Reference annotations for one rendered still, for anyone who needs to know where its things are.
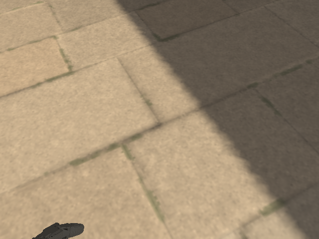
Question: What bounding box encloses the left robot hand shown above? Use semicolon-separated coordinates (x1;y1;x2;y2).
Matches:
32;222;85;239

